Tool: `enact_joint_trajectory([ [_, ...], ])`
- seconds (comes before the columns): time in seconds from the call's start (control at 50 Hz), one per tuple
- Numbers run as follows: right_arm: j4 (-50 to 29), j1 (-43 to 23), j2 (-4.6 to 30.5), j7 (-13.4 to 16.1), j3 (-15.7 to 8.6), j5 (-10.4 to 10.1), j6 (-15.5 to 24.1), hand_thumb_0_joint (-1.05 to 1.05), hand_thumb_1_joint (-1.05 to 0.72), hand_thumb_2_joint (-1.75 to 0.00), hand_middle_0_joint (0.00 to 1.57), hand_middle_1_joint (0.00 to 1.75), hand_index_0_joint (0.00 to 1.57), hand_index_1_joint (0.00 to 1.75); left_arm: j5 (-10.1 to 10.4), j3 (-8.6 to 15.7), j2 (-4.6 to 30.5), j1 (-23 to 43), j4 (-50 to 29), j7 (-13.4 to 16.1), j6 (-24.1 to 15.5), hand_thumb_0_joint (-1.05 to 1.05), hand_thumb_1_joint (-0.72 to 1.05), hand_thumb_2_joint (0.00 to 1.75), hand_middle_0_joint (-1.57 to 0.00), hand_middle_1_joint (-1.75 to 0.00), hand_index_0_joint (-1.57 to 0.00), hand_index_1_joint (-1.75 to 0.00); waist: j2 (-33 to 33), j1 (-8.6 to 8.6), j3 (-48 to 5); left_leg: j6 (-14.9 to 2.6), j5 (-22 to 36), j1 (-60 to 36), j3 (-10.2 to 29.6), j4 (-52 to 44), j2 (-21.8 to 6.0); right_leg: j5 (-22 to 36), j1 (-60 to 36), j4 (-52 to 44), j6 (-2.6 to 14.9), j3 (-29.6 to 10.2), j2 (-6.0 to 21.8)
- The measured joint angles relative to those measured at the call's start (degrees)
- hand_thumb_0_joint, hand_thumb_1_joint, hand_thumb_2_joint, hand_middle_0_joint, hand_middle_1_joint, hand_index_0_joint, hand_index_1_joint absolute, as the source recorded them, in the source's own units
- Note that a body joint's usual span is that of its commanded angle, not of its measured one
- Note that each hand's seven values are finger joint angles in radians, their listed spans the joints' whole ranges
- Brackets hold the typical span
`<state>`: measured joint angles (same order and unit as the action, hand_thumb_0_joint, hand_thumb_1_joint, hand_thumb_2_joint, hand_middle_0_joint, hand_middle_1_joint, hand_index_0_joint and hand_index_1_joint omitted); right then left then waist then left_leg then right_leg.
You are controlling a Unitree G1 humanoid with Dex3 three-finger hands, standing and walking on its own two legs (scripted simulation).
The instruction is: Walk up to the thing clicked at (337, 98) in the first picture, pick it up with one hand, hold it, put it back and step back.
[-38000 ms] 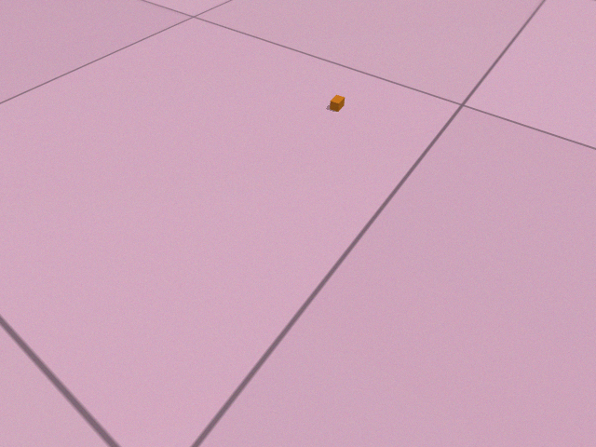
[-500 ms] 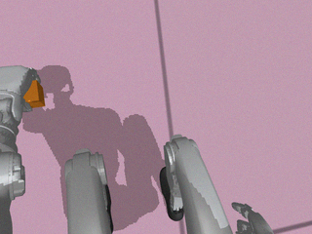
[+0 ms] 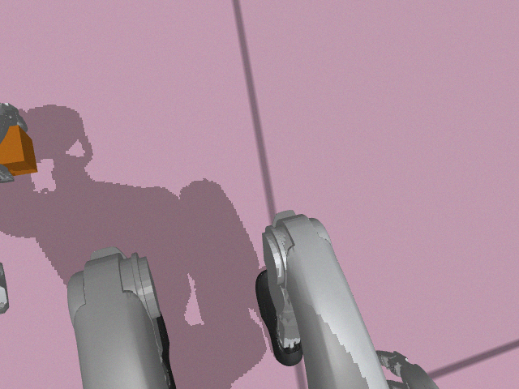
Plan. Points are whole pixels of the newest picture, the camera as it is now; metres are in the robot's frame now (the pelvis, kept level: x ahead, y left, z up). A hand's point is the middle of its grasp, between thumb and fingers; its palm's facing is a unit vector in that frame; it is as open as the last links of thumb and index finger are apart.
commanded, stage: crouch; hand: left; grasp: from above
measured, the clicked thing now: out of the picture +0.48 +0.32 -0.19
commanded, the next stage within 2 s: lower in 0.08 s
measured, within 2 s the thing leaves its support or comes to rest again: rests again in 1.56 s
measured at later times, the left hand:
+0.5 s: hand (6, 162) +0.48 +0.32 -0.21, palm faces -0.48 -0.08 -0.88, open 8.4 cm
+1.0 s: hand (23, 163) +0.49 +0.31 -0.25, palm faces -0.46 -0.11 -0.88, open 8.4 cm
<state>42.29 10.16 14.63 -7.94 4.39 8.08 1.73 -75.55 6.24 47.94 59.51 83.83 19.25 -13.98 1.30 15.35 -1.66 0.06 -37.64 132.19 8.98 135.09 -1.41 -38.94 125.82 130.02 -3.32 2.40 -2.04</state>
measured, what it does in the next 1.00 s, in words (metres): stands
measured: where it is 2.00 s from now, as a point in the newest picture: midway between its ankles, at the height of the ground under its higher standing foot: (222, 352)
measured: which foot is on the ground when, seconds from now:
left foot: down 0.00-1.00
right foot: down 0.00-1.00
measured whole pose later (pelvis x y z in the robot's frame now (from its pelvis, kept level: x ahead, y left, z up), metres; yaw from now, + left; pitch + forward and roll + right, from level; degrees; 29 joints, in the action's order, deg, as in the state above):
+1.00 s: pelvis +0.01 +0.00 -0.04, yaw -4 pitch +31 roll -13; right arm 39.2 6.9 16.6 -9.0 12.3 12.4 4.2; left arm -76.5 8.6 57.5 61.2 92.1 25.8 -15.7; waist 5.7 19.5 5.8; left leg 1.0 -40.2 136.2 13.9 144.2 -1.2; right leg -39.9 128.8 136.2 -4.2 5.7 -3.7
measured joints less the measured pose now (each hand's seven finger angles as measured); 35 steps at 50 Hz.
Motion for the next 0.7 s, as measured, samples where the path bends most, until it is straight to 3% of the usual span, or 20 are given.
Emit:
enact_joint_trajectory([
  [0.4, -1.7, -2.3, 1.2, -0.2, 2.6, 0.9, 0.0, 0.0, -0.91, -0.9, 0.21, 0.3, 0.21, 0.3, 0.6, -0.3, 3.5, 0.7, 1.8, -0.4, -0.9, -0.01, 0.23, 0.22, -0.88, -0.35, -0.91, -0.28, 1.4, 0.78, 2.7, 0.46, -1.3, 2.3, 1.8, 4.1, 0.3, -1.0, 1.8, 3.2, -0.75, 1.1, -0.5],
  [0.7, -2.1, -2.8, 1.5, -0.8, 4.8, 2.9, 0.6, 0.0, -0.91, -0.9, 0.21, 0.3, 0.2, 0.3, -1.7, 2.2, 6.7, 0.6, 3.9, 4.3, -2.5, -0.01, 0.23, 0.22, -0.88, -0.34, -0.91, -0.28, 3.1, 2.25, 5.4, 0.96, -2.0, 3.9, 3.5, 7.6, 0.4, -1.0, 3.2, 5.8, -0.83, 2.2, -1.1],
])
